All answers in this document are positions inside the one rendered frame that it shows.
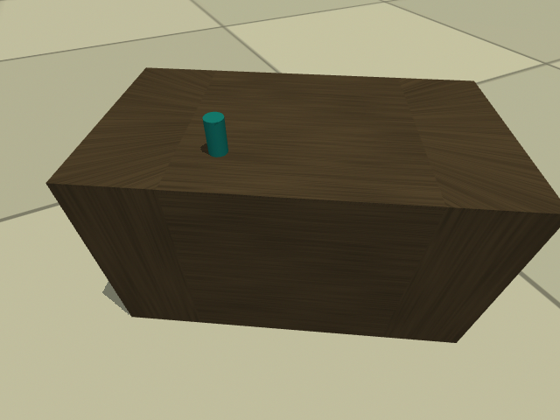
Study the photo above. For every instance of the can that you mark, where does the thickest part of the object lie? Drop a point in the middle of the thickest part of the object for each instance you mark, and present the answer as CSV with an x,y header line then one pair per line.
x,y
216,135

